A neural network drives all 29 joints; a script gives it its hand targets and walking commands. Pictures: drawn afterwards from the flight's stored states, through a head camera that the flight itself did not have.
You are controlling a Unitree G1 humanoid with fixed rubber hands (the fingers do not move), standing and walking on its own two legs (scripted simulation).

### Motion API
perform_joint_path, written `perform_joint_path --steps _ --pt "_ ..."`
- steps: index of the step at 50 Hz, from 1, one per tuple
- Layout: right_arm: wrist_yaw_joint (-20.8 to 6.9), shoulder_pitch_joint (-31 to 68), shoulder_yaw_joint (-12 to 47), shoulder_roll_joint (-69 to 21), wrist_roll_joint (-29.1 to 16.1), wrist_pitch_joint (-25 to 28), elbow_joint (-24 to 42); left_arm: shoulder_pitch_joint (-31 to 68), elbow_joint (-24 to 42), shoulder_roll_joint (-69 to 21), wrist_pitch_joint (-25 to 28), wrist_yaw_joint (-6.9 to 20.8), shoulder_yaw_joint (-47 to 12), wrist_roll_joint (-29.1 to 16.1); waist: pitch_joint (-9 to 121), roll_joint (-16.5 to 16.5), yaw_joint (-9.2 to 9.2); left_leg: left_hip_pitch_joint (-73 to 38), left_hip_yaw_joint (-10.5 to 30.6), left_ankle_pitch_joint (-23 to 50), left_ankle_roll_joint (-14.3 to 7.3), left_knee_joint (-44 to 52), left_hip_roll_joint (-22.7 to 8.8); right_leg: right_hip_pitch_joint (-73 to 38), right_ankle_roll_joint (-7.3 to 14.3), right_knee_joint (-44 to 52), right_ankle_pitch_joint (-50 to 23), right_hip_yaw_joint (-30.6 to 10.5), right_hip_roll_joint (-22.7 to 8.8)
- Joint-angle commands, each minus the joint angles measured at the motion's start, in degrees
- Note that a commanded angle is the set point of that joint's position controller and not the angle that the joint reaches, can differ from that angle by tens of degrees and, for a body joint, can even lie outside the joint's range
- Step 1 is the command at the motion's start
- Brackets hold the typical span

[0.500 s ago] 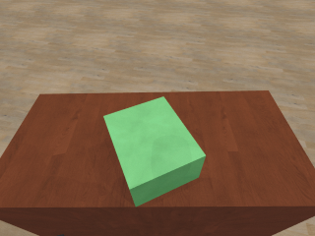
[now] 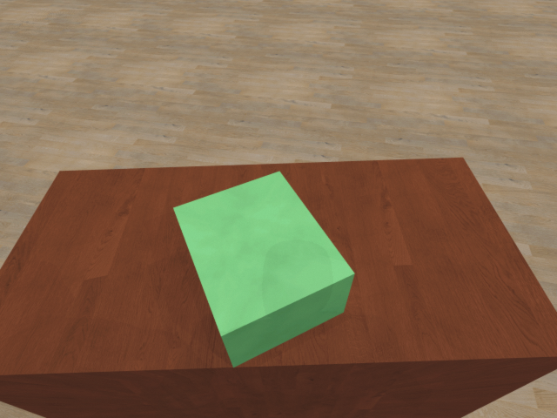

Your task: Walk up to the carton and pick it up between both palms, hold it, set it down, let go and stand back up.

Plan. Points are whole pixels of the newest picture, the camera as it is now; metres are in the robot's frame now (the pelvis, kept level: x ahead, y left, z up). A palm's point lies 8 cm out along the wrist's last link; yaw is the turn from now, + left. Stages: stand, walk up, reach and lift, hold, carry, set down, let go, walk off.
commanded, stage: reach and lift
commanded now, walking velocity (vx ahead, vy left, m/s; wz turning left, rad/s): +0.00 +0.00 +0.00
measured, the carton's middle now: (258, 260) +0.41 +0.06 -0.07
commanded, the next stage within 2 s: none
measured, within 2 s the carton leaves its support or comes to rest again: neither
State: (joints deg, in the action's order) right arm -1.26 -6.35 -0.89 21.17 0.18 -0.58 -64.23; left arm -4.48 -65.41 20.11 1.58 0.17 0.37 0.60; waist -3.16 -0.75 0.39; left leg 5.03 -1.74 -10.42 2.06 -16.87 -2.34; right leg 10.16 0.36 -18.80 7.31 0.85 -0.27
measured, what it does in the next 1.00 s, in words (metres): stands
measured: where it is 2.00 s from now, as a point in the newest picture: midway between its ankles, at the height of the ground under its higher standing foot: outside the picture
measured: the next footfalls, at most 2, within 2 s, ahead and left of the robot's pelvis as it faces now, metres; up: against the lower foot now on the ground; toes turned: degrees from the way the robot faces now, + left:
none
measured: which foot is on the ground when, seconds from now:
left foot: down 0.00-1.00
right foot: down 0.00-1.00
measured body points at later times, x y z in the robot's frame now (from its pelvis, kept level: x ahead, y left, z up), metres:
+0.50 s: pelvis +0.02 +0.00 -0.01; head +0.04 +0.01 +0.44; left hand +0.16 +0.27 -0.10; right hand +0.19 -0.29 -0.10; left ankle -0.02 +0.14 -0.75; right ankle +0.03 -0.11 -0.75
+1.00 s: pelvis +0.01 +0.00 +0.00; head +0.01 +0.01 +0.45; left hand +0.16 +0.24 -0.07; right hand +0.18 -0.29 -0.07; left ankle -0.02 +0.14 -0.75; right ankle +0.03 -0.11 -0.75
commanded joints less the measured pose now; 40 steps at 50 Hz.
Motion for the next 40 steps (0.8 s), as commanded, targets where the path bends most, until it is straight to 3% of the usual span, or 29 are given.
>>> perform_joint_path --steps 1,2,3,4,6,8,9,10,13,15,16,17,18,20,21,22,23,24,27,29,30,31,33,34,35,36,38,39,40 --pt "-1.6 21.08 -6.72 6.03 8.58 7.1 16.99 22.33 25.8 10.79 -16.55 -2.65 7.65 1.24 -0.76 6.05 1.18 20.85 -6.38 -14.58 -3.43 -12.65 1.97 -0.44 0.85 -7.95 23.7 0.5 2.14" --pt "-2.62 17.39 -7.2 7.75 8.57 6.09 15.63 19.3 28.05 8.84 -21.88 -2.65 6.0 1.77 -0.59 3.87 0.56 20.55 -6.59 -14.36 -3.27 -12.57 2.13 -1.55 1.57 -9.06 21.63 1.11 2.42" --pt "-3.16 14.93 -8.85 9.06 8.04 5.43 15.34 16.83 31.38 8.87 -24.92 -2.15 6.22 1.94 2.81 4.03 1.57 18.07 -6.11 -12.63 -3.36 -13.37 1.4 -0.55 1.73 -10.83 15.99 2.81 2.25" --pt "-3.61 12.28 -8.9 10.57 7.62 5.15 14.95 15.78 35.87 8.6 -27.49 -1.53 5.87 3.95 5.87 -0.09 1.56 13.88 -4.9 -9.86 -2.66 -13.56 -0.11 1.66 2.35 -11.71 11.84 4.64 1.43" --pt "-4.38 7.23 -9.2 11.11 4.92 3.62 17.62 9.93 42.37 7.42 -31.21 -1.21 7.19 6.1 11.89 -3.28 0.1 11.83 -5.69 -7.49 -1.64 -13.54 -0.89 -3.36 2.94 -12.61 6.5 4.97 1.7" --pt "-4.46 6.98 -7.05 12.09 2.38 4.41 20.81 6.25 45.14 7.46 -31.48 -1.04 8.42 6.49 15.63 -2.62 -1.87 8.32 -3.84 4.4 -0.57 -15.65 0.66 -6.23 2.91 -12.44 -4.68 4.54 2.3" --pt "-5.22 4.68 -6.82 13.11 1.34 4.97 18.61 3.29 47.01 5.88 -31.18 -1.26 9.6 7.31 17.16 -1.26 -0.89 3.06 -3.85 8.79 0.33 -16.23 0.52 -5.67 2.54 -11.63 -7.61 5.25 3.01" --pt "-5.53 2.77 -6.61 14.37 0.83 5.31 18.14 0.16 46.32 4.21 -31.47 -1.82 9.23 8.14 16.91 -2.86 -1.53 2.06 -3.0 12.15 1.08 -15.23 1.0 -6.37 3.38 -10.61 -8.44 4.97 3.83" --pt "-5.75 5.75 -6.75 13.44 -0.41 5.75 20.06 1.79 51.19 3.46 -29.43 -2.35 9.55 5.5 11.74 -0.93 -0.76 2.85 -2.82 11.29 0.58 -12.81 1.74 -6.33 2.32 -8.52 -7.37 3.91 3.47" --pt "-6.32 6.01 -6.13 12.26 0.24 5.81 22.11 1.15 50.31 1.87 -27.93 -3.06 8.21 4.6 6.55 4.34 -0.1 2.85 -2.44 4.88 -0.25 -10.4 1.84 -3.31 2.03 -6.25 -3.31 3.49 3.35" --pt "-6.29 3.82 -4.98 10.82 -0.38 4.97 18.24 2.61 49.25 2.31 -27.6 -3.43 8.24 4.53 3.66 2.67 1.94 4.26 -2.84 3.65 -0.5 -9.08 2.4 -3.38 1.54 -5.44 -3.03 2.98 2.93" --pt "-6.25 4.01 -5.85 10.87 0.34 4.86 19.34 1.8 49.61 2.77 -27.29 -3.55 8.56 4.72 0.97 3.98 1.48 5.33 -2.46 2.17 -0.81 -8.72 2.32 -3.48 1.35 -4.84 -2.31 2.21 2.33" --pt "-6.06 4.15 -6.07 10.07 0.65 4.76 19.09 2.92 52.5 2.91 -27.19 -3.85 7.63 3.39 1.85 1.72 2.5 4.9 -1.8 4.66 -0.43 -8.29 2.18 -4.48 1.43 -5.23 -5.76 2.66 2.53" --pt "-6.22 4.26 -5.45 9.45 -0.65 4.81 19.58 2.86 51.13 2.44 -25.96 -3.77 8.1 3.05 3.06 3.15 3.19 3.67 -1.51 6.06 -0.29 -7.68 2.3 -5.25 0.83 -4.2 -8.66 2.4 2.11" --pt "-6.61 4.84 -5.55 9.52 -0.26 5.12 20.29 2.14 50.51 1.97 -25.77 -3.68 8.25 3.71 2.75 1.61 2.88 3.49 -1.68 5.19 -0.12 -7.87 2.56 -4.1 0.86 -3.72 -6.95 2.01 2.21" --pt "-6.71 3.09 -7.51 11.52 0.18 5.37 20.14 1.24 53.23 1.48 -25.52 -3.76 7.01 3.05 3.81 0.94 4.12 1.02 -0.84 7.63 0.34 -7.79 1.82 -3.9 1.06 -3.53 -9.01 2.7 2.58" --pt "-6.68 3.31 -7.61 10.93 0.44 6.07 20.67 1.28 54.94 1.12 -24.59 -4.15 6.93 3.2 7.06 -0.46 3.6 1.09 -1.31 9.27 0.79 -8.25 1.97 -4.99 1.43 -3.84 -9.79 2.56 2.02" --pt "-6.69 1.61 -6.82 10.09 -0.36 6.29 20.89 0.47 55.54 0.79 -23.6 -4.3 7.77 2.75 9.04 1.94 3.19 0.35 -1.99 9.17 0.2 -7.65 1.95 -5.63 0.92 -3.34 -9.48 2.9 2.5" --pt "-6.73 2.63 -5.81 10.11 -1.56 8.38 22.72 -1.98 54.9 0.16 -21.75 -4.63 9.03 3.74 11.71 -0.43 1.35 1.34 -1.6 12.57 -0.03 -7.89 2.95 -8.84 0.65 -3.46 -14.95 1.2 1.4" --pt "-7.48 2.14 -4.83 10.18 -2.38 9.24 21.46 -3.44 53.81 -1.28 -20.98 -5.09 8.86 3.6 9.15 -0.25 -0.13 2.31 -1.49 12.46 0.3 -6.17 2.66 -8.83 1.24 -2.6 -12.73 1.77 1.49" --pt "-7.44 1.49 -6.52 11.66 -1.96 9.79 20.69 -4.2 53.65 -2.04 -20.68 -5.21 7.67 3.01 9.5 0.42 1.38 0.19 -1.03 14.86 0.72 -6.38 2.51 -8.13 0.89 -2.28 -13.74 2.55 2.46" --pt "-7.71 2.26 -6.26 11.49 -2.38 10.42 22.61 -4.78 53.67 -2.99 -20.22 -5.23 8.21 3.66 10.63 1.08 -0.16 0.14 -1.34 13.47 0.38 -5.99 2.99 -8.32 1.38 -2.17 -12.11 2.01 2.73" --pt "-7.77 4.12 -6.78 12.31 -2.56 11.77 27.04 -3.11 57.02 -2.8 -17.99 -5.77 7.5 2.07 9.98 4.85 -1.0 0.56 -1.87 11.52 -0.54 -5.48 2.49 -7.53 1.16 -1.48 -10.08 1.82 2.58" --pt "-7.71 3.05 -6.99 12.77 -2.74 12.09 27.98 -3.92 56.14 -2.35 -17.47 -5.78 8.16 1.85 9.91 5.27 -0.39 0.52 -2.01 13.79 -0.97 -5.79 2.92 -8.04 0.77 -2.27 -14.36 2.14 2.64" --pt "-8.28 2.72 -7.13 13.43 -2.89 12.1 26.53 -5.04 55.76 -3.35 -17.01 -6.25 7.96 2.61 8.95 3.6 -0.68 0.26 -1.35 12.62 -0.59 -4.89 2.62 -7.96 1.13 -1.63 -12.71 1.86 2.69" --pt "-8.52 2.69 -6.85 13.63 -3.19 12.08 26.63 -6.07 54.48 -4.68 -17.04 -5.93 7.6 2.33 8.12 5.57 -0.99 0.74 -1.54 12.7 -0.74 -4.78 2.78 -7.62 1.01 -1.88 -11.87 2.58 3.35" --pt "-8.97 1.2 -6.28 13.9 -4.46 12.3 25.47 -5.37 56.85 -5.35 -15.57 -7.16 6.77 2.83 7.21 3.91 -0.29 1.23 -1.68 11.74 -0.15 -3.42 2.26 -8.0 2.15 -0.64 -8.15 2.69 3.08" --pt "-9.49 1.15 -6.5 13.36 -4.79 12.08 27.42 -5.87 57.0 -6.01 -15.6 -7.33 6.45 2.6 7.72 5.47 -0.96 0.52 -1.99 10.04 -0.83 -3.28 2.23 -6.62 2.22 -0.57 -6.58 3.02 2.74" --pt "-9.64 0.01 -7.07 12.79 -4.75 11.87 27.16 -8.1 56.25 -7.09 -15.54 -7.2 5.57 2.33 7.13 4.19 -1.03 -0.73 -2.2 8.81 -0.5 -2.39 2.31 -6.19 2.3 0.99 -5.13 2.49 2.37"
